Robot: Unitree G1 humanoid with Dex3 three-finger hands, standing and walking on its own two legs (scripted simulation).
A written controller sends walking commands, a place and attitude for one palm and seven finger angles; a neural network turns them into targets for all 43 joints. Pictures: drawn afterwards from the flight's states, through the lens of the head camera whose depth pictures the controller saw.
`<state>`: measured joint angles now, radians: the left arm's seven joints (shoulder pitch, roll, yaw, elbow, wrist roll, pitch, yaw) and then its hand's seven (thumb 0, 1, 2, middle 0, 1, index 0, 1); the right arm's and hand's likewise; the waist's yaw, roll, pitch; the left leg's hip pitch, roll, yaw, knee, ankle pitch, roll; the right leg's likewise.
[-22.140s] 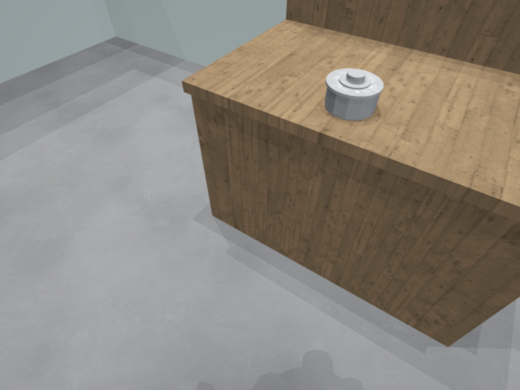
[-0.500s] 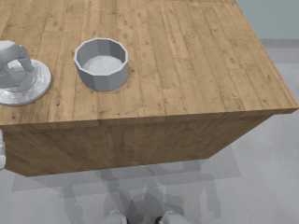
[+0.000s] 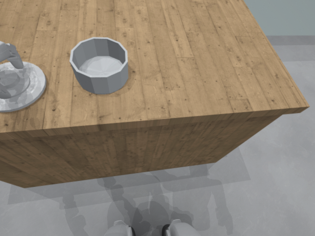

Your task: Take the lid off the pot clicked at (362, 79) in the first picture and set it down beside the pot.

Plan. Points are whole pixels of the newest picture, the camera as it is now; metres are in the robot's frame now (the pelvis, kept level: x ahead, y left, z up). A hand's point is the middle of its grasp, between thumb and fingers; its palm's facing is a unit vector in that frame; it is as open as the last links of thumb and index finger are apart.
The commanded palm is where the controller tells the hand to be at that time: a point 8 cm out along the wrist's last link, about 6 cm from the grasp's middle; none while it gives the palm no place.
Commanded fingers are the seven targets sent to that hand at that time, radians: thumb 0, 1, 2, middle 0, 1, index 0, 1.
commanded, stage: open the fingers wide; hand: left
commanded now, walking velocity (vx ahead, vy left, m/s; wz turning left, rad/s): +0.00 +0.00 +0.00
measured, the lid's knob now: (7, 79) +0.52 +0.33 +0.04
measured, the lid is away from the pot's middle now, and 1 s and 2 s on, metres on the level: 0.23 0.23 0.23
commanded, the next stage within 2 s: raise the empty hand in 0.18 s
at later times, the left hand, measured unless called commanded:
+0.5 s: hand out of the picture +0.49 +0.33 +0.10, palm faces -0.41 -0.12 -0.90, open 11.0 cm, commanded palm +0.52 +0.32 +0.15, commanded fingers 0.00 -0.01 0.65 -0.35 -0.86 -0.35 -0.86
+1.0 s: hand out of the picture +0.49 +0.33 +0.15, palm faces -0.38 -0.13 -0.91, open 11.0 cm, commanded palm +0.52 +0.32 +0.21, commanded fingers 0.00 -0.01 0.65 -0.35 -0.86 -0.35 -0.86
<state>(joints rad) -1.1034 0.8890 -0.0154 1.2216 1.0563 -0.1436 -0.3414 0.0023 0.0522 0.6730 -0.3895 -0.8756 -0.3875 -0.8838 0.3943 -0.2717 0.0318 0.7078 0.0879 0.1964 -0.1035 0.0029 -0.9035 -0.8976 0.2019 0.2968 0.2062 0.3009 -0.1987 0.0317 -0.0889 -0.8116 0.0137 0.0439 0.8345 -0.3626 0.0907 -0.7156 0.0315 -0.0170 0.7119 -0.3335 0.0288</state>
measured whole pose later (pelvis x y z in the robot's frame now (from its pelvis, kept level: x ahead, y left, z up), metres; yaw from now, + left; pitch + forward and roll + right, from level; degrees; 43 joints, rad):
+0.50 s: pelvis +0.01 +0.01 +0.00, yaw +0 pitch +19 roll -5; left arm -1.10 0.88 -0.01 1.18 1.04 -0.14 -0.35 0.00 0.00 0.65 -0.36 -0.86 -0.36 -0.86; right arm 0.37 -0.26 0.02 0.70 0.09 0.21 -0.09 0.00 -0.90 -0.90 0.20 0.30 0.21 0.30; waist -0.18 0.04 -0.11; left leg -0.79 0.01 0.04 0.82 -0.36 0.09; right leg -0.68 0.03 -0.02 0.68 -0.33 0.03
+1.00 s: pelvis +0.01 +0.00 +0.01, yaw +1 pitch +16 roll -4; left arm -1.18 0.88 -0.06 1.20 1.02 -0.10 -0.41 0.00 0.00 0.65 -0.36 -0.86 -0.36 -0.86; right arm 0.38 -0.28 0.03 0.71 0.10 0.19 -0.10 0.00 -0.90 -0.90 0.20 0.30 0.21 0.30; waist -0.18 0.03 -0.10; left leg -0.70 0.00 0.05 0.75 -0.34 0.09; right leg -0.60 0.02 -0.01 0.62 -0.31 0.03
